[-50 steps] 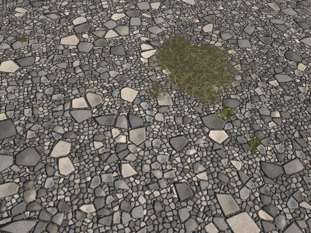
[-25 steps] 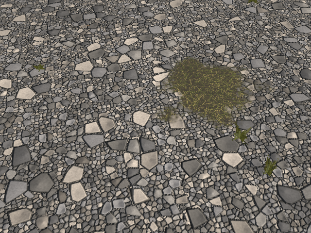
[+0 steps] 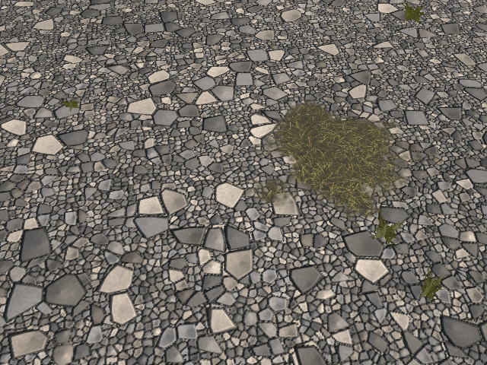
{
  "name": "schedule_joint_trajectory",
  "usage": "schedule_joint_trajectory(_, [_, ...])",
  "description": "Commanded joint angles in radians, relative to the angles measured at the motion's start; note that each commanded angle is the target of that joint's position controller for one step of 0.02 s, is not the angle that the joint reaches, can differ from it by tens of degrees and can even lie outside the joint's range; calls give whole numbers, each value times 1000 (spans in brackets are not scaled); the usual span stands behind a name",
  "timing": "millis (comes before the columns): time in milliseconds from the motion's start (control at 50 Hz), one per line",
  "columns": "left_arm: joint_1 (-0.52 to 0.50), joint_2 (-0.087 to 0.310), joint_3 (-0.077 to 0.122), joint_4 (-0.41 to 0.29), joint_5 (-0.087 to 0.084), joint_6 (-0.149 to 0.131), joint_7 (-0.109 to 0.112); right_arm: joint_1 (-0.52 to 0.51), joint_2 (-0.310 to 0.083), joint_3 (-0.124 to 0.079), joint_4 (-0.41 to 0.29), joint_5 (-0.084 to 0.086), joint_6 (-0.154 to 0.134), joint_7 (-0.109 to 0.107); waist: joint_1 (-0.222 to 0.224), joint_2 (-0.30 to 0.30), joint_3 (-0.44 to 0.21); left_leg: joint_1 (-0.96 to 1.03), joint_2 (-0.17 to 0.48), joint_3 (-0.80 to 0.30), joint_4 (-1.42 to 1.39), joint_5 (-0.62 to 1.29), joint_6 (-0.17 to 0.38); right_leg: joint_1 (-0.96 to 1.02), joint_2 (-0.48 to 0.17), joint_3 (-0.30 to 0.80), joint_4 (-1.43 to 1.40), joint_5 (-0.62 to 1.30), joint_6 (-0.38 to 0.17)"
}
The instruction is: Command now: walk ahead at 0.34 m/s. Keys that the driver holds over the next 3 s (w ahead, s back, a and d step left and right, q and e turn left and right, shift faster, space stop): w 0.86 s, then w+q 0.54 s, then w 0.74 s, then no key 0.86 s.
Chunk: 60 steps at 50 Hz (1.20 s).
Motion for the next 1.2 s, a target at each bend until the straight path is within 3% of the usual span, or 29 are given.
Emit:
schedule_joint_trajectory(20, [-27,127,25,-42,-7,-18,1,-34,-44,-15,-70,12,-28,10,-40,-92,139,26,10,10,-118,64,-3,-180,-242,261,-269,-201,-148])
schedule_joint_trajectory(80, [-56,109,23,-58,-9,-29,-4,197,-59,-36,7,12,-32,-2,-141,3,82,453,-38,34,-299,98,-11,-421,-141,125,-39,-195,-107])
schedule_joint_trajectory(100, [-87,37,2,-81,-1,-39,-11,313,-130,-53,24,0,-42,-14,-193,193,47,543,184,-288,-485,-142,21,-520,-42,-7,292,-166,-59])
schedule_joint_trajectory(120, [-93,18,3,-126,0,-45,-26,423,-240,-73,52,-2,-33,-16,-196,359,29,568,411,-733,-669,-433,145,-699,50,-84,536,-275,-46])
schedule_joint_trajectory(140, [-167,91,18,-148,30,-39,-38,326,-189,-61,37,-2,-18,-22,-148,182,127,424,414,-752,-685,-528,172,-728,-35,-14,665,-222,-52])
schedule_joint_trajectory(180, [-179,52,11,-140,14,-40,-55,143,-146,-45,-27,4,-32,-12,-63,63,164,280,310,-519,-671,-254,123,-650,-102,12,647,-7,-39])
schedule_joint_trajectory(240, [-136,48,12,-115,18,-29,-63,158,-83,-21,-5,10,-56,-17,-26,99,107,255,213,-292,-655,142,89,-542,-104,-23,593,121,-6])
schedule_joint_trajectory(320, [-311,46,6,-183,11,-17,-59,252,-84,-9,30,15,-65,-22,-49,96,112,312,203,-197,-633,466,109,-618,-93,-60,478,187,18])
schedule_joint_trajectory(400, [-484,33,-9,-247,-4,-21,-58,281,-89,-2,36,16,-68,-27,-80,113,126,308,189,-148,-640,547,113,-546,-67,-88,269,266,22])
schedule_joint_trajectory(480, [-543,50,-12,-281,-8,-29,-57,296,-111,-8,50,10,-71,-30,-81,108,133,376,221,-130,-601,672,116,-464,-45,-110,148,233,-17])
schedule_joint_trajectory(520, [-454,69,-2,-261,-10,-38,-48,273,-122,-12,50,5,-70,-31,-33,116,88,401,221,-99,-482,924,94,-321,-5,-123,106,174,-53])
schedule_joint_trajectory(560, [-168,114,25,-170,-6,-55,-32,251,-139,-17,50,8,-67,-27,86,88,-63,332,172,-46,-144,1019,64,31,26,-126,28,188,-97])
schedule_joint_trajectory(580, [3,187,46,-142,21,-64,-23,260,-107,-9,22,15,-67,-20,138,9,-188,133,130,-23,153,690,52,287,-185,115,11,37,-149])
schedule_joint_trajectory(600, [49,271,63,-140,28,-58,-28,384,4,7,13,52,-65,-5,76,-214,-331,-208,-63,0,543,-134,12,535,-484,659,-112,-27,-312])
schedule_joint_trajectory(620, [-16,227,58,-144,-7,-40,-32,280,-117,-23,9,28,-61,-7,74,-45,-258,-303,-25,-109,599,-66,34,436,-426,696,-197,-172,-281])
schedule_joint_trajectory(640, [-139,171,41,-161,-15,-44,-33,159,-118,-28,-33,20,-64,-4,38,-35,-84,-342,29,-95,562,43,39,273,-390,516,-218,-135,-240])
schedule_joint_trajectory(660, [-193,118,28,-167,-12,-56,-37,107,-98,-26,-45,12,-68,-3,12,8,-12,-298,63,-94,498,110,37,135,-345,404,-248,19,-212])
schedule_joint_trajectory(720, [-155,47,2,-128,-13,-78,-25,138,-47,-25,-35,-9,-36,6,-61,-20,14,-157,92,-84,384,134,7,-31,-255,210,-278,271,-158])
schedule_joint_trajectory(800, [-62,97,4,-102,-16,-92,-19,6,-53,-28,-89,-10,-10,15,-65,-29,59,-257,109,-43,263,224,-28,-31,-229,130,-324,332,-161])
schedule_joint_trajectory(860, [-10,91,-6,-97,-17,-89,-20,-142,-57,-23,-143,0,-10,21,-37,-26,91,-306,112,-14,104,335,-46,-7,-204,84,-336,403,-147])
schedule_joint_trajectory(980, [97,100,-10,-64,-7,-92,-8,-310,-54,-6,-201,15,-16,27,15,-39,113,-287,59,32,-126,410,0,147,-237,-28,-329,541,-113])
schedule_joint_trajectory(1020, [104,102,-10,-55,-3,-89,0,-327,-60,-8,-216,12,-21,28,8,-37,114,-280,44,42,-167,354,30,221,-261,-59,-286,630,-111])
schedule_joint_trajectory(1060, [82,123,-6,-59,0,-88,9,-283,-73,-17,-208,8,-28,22,-22,-49,81,-188,-8,83,-196,269,66,262,-268,-102,-176,907,-96])
schedule_joint_trajectory(1100, [62,156,3,-66,4,-76,12,-115,-105,-38,-158,4,-35,14,-92,-65,-21,-2,-80,120,-240,210,110,274,-263,-139,86,1107,-79])
schedule_joint_trajectory(1120, [41,166,5,-80,-4,-70,11,31,-139,-55,-114,-7,-41,10,-160,-51,-93,204,-68,73,-302,241,145,165,-248,-164,295,1001,-58])
schedule_joint_trajectory(1140, [28,132,-4,-132,-25,-73,3,173,-238,-87,-98,-25,-41,-1,-204,62,-203,482,154,-236,-321,163,237,-119,-190,-198,640,663,-21])
schedule_joint_trajectory(1160, [45,106,0,-168,-37,-84,-17,164,-280,-99,-101,-1,-24,2,-148,256,-288,665,373,-766,-478,219,374,-451,46,-116,977,-177,19])
schedule_joint_trajectory(1180, [-63,151,10,-201,-17,-91,-22,89,-266,-93,-108,20,-15,6,-125,86,-194,607,329,-687,-501,206,344,-575,-33,35,994,-110,-2])
schedule_joint_trajectory(1200, [-128,141,6,-228,-22,-103,-26,23,-224,-82,-122,23,-15,3,-105,40,-89,477,311,-561,-522,255,312,-588,-78,37,933,-24,-2])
